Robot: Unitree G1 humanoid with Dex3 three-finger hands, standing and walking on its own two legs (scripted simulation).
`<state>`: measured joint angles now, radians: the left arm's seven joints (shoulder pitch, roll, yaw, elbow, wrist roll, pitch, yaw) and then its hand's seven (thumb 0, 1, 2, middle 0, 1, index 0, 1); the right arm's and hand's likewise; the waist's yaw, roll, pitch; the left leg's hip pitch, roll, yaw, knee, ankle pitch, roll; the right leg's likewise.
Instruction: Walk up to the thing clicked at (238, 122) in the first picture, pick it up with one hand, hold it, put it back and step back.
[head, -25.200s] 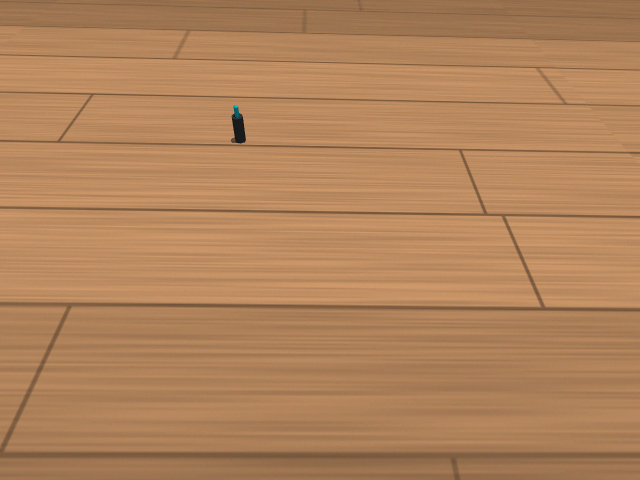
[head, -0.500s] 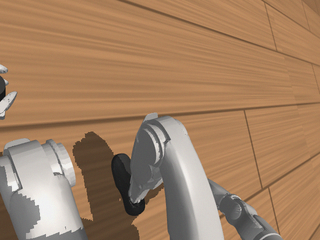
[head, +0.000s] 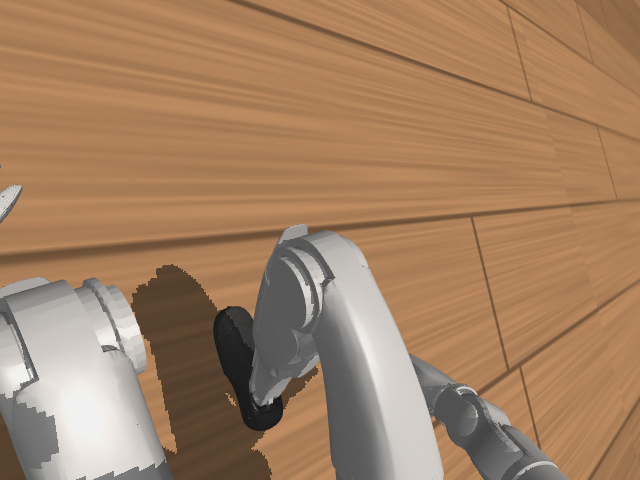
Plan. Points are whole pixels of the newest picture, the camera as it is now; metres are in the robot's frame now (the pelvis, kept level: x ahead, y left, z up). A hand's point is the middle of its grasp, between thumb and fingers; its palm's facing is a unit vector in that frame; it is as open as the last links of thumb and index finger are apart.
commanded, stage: open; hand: left
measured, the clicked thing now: out of the picture +0.44 +0.23 -0.19
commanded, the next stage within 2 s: withdraw in 0.46 s
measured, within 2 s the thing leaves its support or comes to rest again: rests again in 0.92 s
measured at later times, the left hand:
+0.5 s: hand out of the picture +0.44 +0.22 -0.18, palm faces +0.09 -1.00 +0.01, open 11.2 cm
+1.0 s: hand out of the picture +0.46 +0.30 -0.09, palm faces +0.14 -0.99 -0.09, open 15.6 cm
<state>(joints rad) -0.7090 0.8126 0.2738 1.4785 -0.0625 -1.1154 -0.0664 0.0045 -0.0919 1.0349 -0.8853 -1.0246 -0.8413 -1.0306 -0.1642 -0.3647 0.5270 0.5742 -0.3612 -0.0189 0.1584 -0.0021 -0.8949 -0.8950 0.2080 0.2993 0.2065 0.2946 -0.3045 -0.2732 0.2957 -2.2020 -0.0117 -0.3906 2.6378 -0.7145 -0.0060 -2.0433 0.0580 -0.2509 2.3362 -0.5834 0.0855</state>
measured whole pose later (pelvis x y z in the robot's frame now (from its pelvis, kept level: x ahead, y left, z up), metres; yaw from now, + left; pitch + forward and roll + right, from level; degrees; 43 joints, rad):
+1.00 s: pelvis +0.00 +0.00 +0.01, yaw +2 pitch +18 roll -18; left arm -0.74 0.84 0.32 1.22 -0.08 -0.87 -0.19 -0.01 -0.36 0.21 -0.25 -0.20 -0.23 -0.22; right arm -0.05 -0.35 0.41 0.58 -0.26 0.05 0.12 0.00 -0.90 -0.90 0.21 0.30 0.21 0.29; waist -0.26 -0.17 0.17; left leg -2.22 0.00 -0.31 2.57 -0.70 0.01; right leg -2.08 0.04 -0.20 2.31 -0.60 0.07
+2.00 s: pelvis +0.08 -0.02 +0.33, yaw +14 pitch +24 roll -3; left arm 0.01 0.34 0.13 0.43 0.01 0.11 0.13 -0.01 -0.54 0.06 -0.05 -0.05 -0.06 -0.05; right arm 0.17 -0.24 0.00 0.51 0.04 0.05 -0.10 0.01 -0.90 -0.90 0.21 0.30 0.20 0.30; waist -0.06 0.01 -0.17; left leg -1.24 0.05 -0.06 1.43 -0.61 -0.02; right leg -1.22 -0.01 -0.05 1.38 -0.57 0.01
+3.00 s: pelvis +0.10 -0.01 +0.42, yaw +16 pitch +7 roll -2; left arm 0.47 0.20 -0.01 0.00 -0.01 0.26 0.14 -0.01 -0.58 0.03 -0.05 -0.04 -0.05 -0.04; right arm 0.30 -0.20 0.02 0.50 0.01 -0.11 -0.17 0.01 -0.90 -0.90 0.21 0.30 0.21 0.30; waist -0.03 0.03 -0.11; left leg -0.63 0.04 -0.04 0.98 -0.47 -0.02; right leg -0.60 -0.01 -0.04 0.92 -0.44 0.02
